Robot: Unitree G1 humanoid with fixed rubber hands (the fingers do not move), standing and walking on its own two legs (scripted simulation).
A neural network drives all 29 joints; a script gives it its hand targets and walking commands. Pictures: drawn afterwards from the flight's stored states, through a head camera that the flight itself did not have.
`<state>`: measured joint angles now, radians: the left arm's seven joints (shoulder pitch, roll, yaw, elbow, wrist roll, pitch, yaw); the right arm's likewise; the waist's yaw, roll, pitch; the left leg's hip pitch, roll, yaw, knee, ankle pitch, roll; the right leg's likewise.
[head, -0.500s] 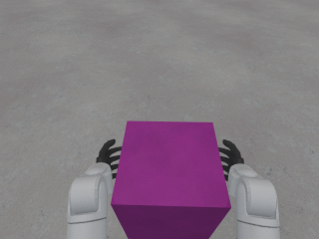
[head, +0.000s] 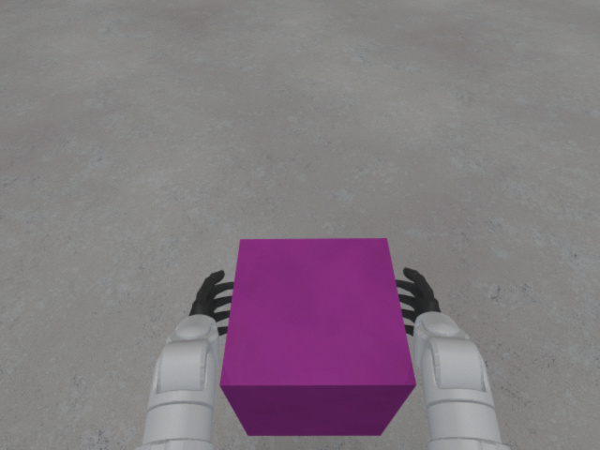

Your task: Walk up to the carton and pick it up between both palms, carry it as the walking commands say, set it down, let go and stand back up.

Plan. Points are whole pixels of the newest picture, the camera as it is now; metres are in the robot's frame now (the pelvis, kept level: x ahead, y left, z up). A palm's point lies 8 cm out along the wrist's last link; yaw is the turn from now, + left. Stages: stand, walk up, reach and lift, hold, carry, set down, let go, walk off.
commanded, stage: hold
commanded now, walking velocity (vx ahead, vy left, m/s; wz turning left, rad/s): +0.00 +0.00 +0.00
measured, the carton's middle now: (313, 342) +0.30 +0.00 -0.05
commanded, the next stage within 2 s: set down in 0.78 s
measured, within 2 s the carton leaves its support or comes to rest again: neither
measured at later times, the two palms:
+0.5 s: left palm (183, 296) +0.31 +0.17 +0.06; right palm (410, 293) +0.31 -0.12 +0.06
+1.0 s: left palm (188, 304) +0.30 +0.17 +0.05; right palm (410, 301) +0.31 -0.13 +0.04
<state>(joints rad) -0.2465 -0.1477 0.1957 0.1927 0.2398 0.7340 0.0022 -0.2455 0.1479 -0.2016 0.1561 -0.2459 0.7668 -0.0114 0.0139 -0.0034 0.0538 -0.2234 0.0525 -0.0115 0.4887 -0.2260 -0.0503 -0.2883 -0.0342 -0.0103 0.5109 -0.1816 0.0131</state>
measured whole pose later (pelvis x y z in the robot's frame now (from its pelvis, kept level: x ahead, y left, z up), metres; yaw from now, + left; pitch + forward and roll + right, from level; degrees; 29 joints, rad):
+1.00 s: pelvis +0.02 +0.01 +0.01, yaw +0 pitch -8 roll +0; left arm -0.32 -0.17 0.28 0.30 0.33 0.71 -0.05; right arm -0.29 0.16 -0.23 0.28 -0.34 0.70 0.03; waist 0.04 0.02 0.08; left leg -0.02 0.04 -0.02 0.34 -0.19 -0.04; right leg -0.09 -0.03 0.00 0.36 -0.14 0.02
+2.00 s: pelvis -0.03 +0.01 -0.09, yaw +0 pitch +32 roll +2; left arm -0.60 -0.19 0.53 0.43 0.33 0.32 -0.08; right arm -0.58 0.19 -0.43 0.42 -0.33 0.32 0.01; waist 0.07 -0.02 -0.14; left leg -1.23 0.02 -0.02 1.02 -0.36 -0.05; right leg -1.30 -0.02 0.06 1.01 -0.28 0.02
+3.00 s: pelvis -0.05 +0.02 -0.24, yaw +2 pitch +49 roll +0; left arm -0.88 -0.04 0.47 0.66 0.21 0.27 0.01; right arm -0.85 0.06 -0.41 0.63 -0.21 0.28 -0.08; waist 0.03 -0.03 -0.28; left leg -1.95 -0.06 -0.09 1.62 -0.52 -0.07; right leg -1.98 0.04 0.10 1.58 -0.45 0.08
